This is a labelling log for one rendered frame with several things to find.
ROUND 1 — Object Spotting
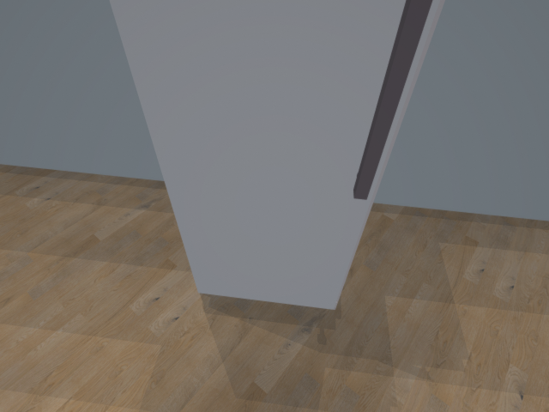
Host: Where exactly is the fridge door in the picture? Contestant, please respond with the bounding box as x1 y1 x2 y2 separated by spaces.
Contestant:
110 0 440 310

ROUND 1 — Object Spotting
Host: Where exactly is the handle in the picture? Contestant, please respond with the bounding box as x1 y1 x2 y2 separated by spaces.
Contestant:
353 0 432 200

